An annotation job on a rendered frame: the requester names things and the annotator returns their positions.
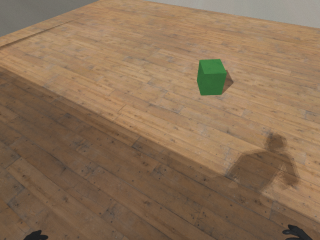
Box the left robot hand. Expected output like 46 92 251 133
24 230 48 240

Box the right robot hand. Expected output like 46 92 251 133
282 224 313 240

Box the carton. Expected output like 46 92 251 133
197 59 227 96

